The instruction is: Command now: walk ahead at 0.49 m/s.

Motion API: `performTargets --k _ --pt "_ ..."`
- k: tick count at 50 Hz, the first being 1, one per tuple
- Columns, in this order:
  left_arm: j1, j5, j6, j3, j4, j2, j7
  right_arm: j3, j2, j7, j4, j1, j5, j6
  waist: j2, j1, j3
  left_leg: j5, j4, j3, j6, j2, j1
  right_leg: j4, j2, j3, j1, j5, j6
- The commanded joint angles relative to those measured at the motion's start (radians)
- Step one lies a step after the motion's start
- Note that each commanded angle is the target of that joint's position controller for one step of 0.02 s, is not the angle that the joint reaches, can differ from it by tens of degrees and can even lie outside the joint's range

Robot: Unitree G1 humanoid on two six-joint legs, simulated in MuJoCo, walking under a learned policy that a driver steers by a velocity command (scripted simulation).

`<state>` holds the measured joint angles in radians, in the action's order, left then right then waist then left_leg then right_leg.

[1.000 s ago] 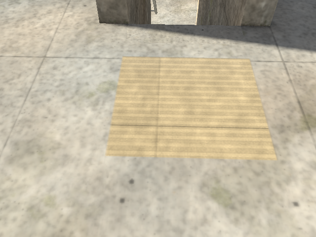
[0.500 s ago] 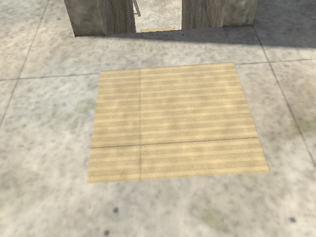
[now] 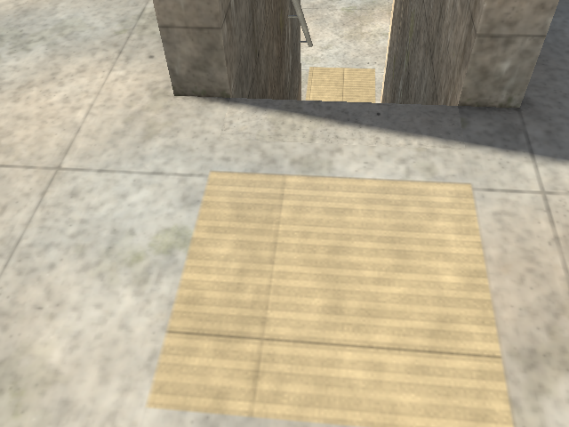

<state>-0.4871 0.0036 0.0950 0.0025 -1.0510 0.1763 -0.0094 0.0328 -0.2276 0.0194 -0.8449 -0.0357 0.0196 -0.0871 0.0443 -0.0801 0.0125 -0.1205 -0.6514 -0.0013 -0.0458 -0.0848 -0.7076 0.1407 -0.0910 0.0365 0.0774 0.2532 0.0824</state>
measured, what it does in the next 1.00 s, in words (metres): walks ahead: left foot, then right foot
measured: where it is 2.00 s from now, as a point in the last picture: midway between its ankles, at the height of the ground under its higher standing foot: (329, 229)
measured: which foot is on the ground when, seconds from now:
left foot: up 0.00-0.14, down 0.16-0.70, up 0.72-1.00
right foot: down 0.00-0.18, up 0.20-0.66, down 0.68-1.00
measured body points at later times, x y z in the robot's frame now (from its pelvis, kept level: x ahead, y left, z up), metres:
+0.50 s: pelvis +0.30 +0.03 +0.00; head +0.32 +0.03 +0.45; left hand +0.47 +0.28 -0.11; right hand +0.29 -0.23 -0.14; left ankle +0.25 +0.12 -0.74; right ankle +0.47 -0.15 -0.68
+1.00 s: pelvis +0.57 -0.04 +0.01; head +0.59 -0.05 +0.46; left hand +0.57 +0.22 -0.13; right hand +0.72 -0.30 -0.11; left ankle +0.72 +0.14 -0.67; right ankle +0.54 -0.12 -0.74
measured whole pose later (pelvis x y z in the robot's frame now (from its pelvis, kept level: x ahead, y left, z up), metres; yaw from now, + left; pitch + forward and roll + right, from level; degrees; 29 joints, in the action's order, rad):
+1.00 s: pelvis +0.57 -0.04 +0.01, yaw +0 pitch +2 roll -1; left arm -0.36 0.00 0.10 0.05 -0.97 0.22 0.01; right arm 0.06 -0.26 0.00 -0.90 -0.12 0.01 -0.07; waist 0.04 -0.05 0.01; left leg 0.01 -0.83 0.04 -0.02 -0.13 -0.70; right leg 0.22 -0.06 0.06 -0.08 0.17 0.07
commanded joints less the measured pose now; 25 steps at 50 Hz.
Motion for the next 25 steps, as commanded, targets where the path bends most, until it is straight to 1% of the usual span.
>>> performTargets --k 1,3,4,5,6,7,8,9,10,11,12,13,14,15,16,17,19,21,23,25 --pt "-0.092 0.002 -0.007 0.032 0.006 0.146 -0.008 -0.002 -0.035 0.02 0.111 0.199 0.006 -0.025 -0.095 -0.012 -0.14 0.024 0.092 -0.024 -0.011 0.023 -0.091 -0.006 0.303 -0.118 0.043 -0.426 0.076" --pt "-0.091 0.0 -0.016 0.038 0.006 0.159 -0.01 -0.005 -0.036 0.033 0.131 0.228 0.008 -0.035 -0.105 -0.002 -0.14 0.086 0.126 -0.038 -0.033 0.039 -0.071 0.044 0.324 -0.112 0.095 -0.533 0.083" --pt "-0.071 -0.002 -0.019 0.042 0.013 0.171 -0.01 -0.002 -0.045 0.037 0.132 0.212 0.008 -0.04 -0.118 0.02 -0.121 0.124 0.141 -0.055 -0.048 0.059 -0.012 0.086 0.326 -0.103 0.102 -0.663 0.079" --pt "-0.056 -0.005 -0.021 0.046 0.021 0.186 -0.011 0.007 -0.065 0.037 0.124 0.169 0.006 -0.042 -0.143 0.049 -0.079 0.159 0.141 -0.076 -0.064 0.09 0.08 0.146 0.326 -0.099 0.108 -0.843 0.072" --pt "-0.043 -0.009 -0.025 0.05 0.027 0.199 -0.01 0.022 -0.096 0.032 0.104 0.085 0.006 -0.043 -0.176 0.095 -0.016 0.189 0.139 -0.097 -0.083 0.126 0.202 0.244 0.319 -0.095 0.113 -1.024 0.064" --pt "-0.006 -0.014 -0.03 0.049 0.039 0.202 -0.006 0.047 -0.145 0.025 0.052 -0.097 0.008 -0.043 -0.185 0.187 0.083 0.151 0.169 -0.097 -0.117 0.141 0.439 0.437 0.284 -0.07 0.048 -1.098 0.042" --pt "0.037 -0.022 -0.024 0.039 0.071 0.191 0.001 0.067 -0.208 0.012 0.0 -0.315 -0.006 -0.037 -0.146 0.273 0.228 0.134 0.128 0.07 -0.183 -0.008 0.806 0.715 0.245 -0.062 -0.201 -0.858 0.018" --pt "-0.093 -0.021 0.0 -0.001 0.078 0.042 0.019 0.085 -0.286 0.007 -0.028 -0.432 -0.032 -0.03 0.124 0.208 0.406 0.243 0.168 0.574 -0.367 -0.297 1.22 1.144 0.043 -0.058 -0.637 -0.074 -0.054" --pt "-0.08 0.008 0.034 0.01 0.056 0.096 0.026 0.062 -0.198 0.005 -0.045 -0.427 -0.027 -0.025 0.124 0.224 0.435 0.306 0.313 0.772 -0.377 -0.326 1.21 1.294 0.025 -0.213 -0.764 0.28 -0.03" --pt "0.043 0.038 0.05 0.032 0.104 0.176 0.028 0.048 -0.151 0.002 -0.03 -0.308 -0.013 -0.025 0.104 0.193 0.221 0.304 0.353 0.588 -0.307 -0.28 1.024 1.297 0.099 -0.186 -0.84 0.218 -0.014" --pt "0.127 0.043 0.052 0.037 0.131 0.192 0.02 0.034 -0.109 0.005 -0.009 -0.2 -0.009 -0.027 0.007 0.152 0.115 0.227 0.396 0.431 -0.265 -0.237 0.825 1.243 0.158 -0.149 -0.802 0.115 -0.014" --pt "0.157 0.033 0.043 0.046 0.135 0.184 0.009 0.021 -0.073 0.015 -0.002 -0.145 -0.016 -0.031 -0.049 0.113 0.049 0.158 0.434 0.333 -0.236 -0.193 0.675 1.181 0.187 -0.125 -0.754 0.065 -0.02" --pt "0.132 0.022 0.027 0.05 0.133 0.159 0.003 0.013 -0.053 0.02 -0.008 -0.126 -0.024 -0.035 -0.033 0.071 0.024 0.139 0.47 0.254 -0.213 -0.15 0.575 1.128 0.217 -0.128 -0.685 0.032 -0.024" --pt "0.101 0.019 0.01 0.047 0.129 0.124 0.001 0.012 -0.05 0.025 -0.021 -0.13 -0.026 -0.036 -0.007 0.05 0.012 0.14 0.496 0.216 -0.208 -0.129 0.516 1.093 0.226 -0.122 -0.643 0.019 -0.029" --pt "0.09 0.017 -0.001 0.045 0.129 0.1 -0.002 0.015 -0.064 0.025 -0.035 -0.15 -0.023 -0.038 0.002 0.041 -0.004 0.107 0.515 0.183 -0.214 -0.119 0.473 1.064 0.232 -0.109 -0.633 0.013 -0.037" --pt "0.107 0.014 -0.008 0.047 0.141 0.1 -0.004 0.019 -0.083 0.021 -0.049 -0.168 -0.024 -0.04 0.006 0.035 -0.023 0.076 0.529 0.154 -0.219 -0.115 0.447 1.028 0.24 -0.102 -0.65 -0.009 -0.048" --pt "0.194 0.003 -0.011 0.052 0.179 0.117 -0.008 0.027 -0.118 0.007 -0.067 -0.204 -0.027 -0.039 0.007 0.046 -0.046 0.037 0.543 0.119 -0.221 -0.109 0.448 0.922 0.253 -0.091 -0.717 -0.103 -0.069" --pt "0.288 -0.001 -0.007 0.051 0.208 0.115 -0.005 0.029 -0.132 -0.007 -0.077 -0.242 -0.021 -0.032 0.001 0.073 -0.052 0.029 0.541 0.089 -0.2 -0.092 0.478 0.766 0.249 -0.08 -0.746 -0.229 -0.074" --pt "0.375 0.002 -0.001 0.045 0.231 0.101 0.002 0.031 -0.146 -0.015 -0.086 -0.278 -0.014 -0.027 0.002 0.102 -0.057 0.045 0.539 0.059 -0.174 -0.074 0.496 0.607 0.223 -0.057 -0.712 -0.33 -0.072" --pt "0.447 0.009 0.001 0.041 0.247 0.1 0.009 0.035 -0.163 -0.018 -0.102 -0.321 -0.006 -0.023 0.005 0.13 -0.063 0.09 0.534 0.056 -0.163 -0.082 0.537 0.511 0.198 -0.039 -0.687 -0.365 -0.075"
